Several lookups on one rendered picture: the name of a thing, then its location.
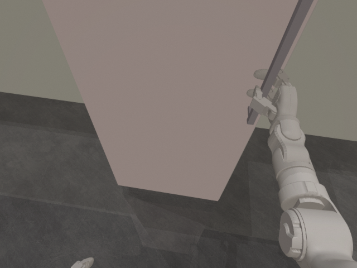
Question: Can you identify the right robot forearm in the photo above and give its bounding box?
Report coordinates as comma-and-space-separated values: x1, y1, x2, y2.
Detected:
268, 115, 353, 256

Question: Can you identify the handle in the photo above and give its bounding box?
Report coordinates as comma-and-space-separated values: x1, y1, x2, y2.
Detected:
247, 0, 313, 125

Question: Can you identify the right robot hand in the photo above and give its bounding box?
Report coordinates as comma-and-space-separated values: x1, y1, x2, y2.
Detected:
247, 69, 298, 124

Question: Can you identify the right robot upper arm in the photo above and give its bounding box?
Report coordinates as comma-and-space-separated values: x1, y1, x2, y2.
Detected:
278, 208, 357, 268

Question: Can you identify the fridge door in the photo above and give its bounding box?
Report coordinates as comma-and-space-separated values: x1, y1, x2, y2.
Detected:
42, 0, 318, 201

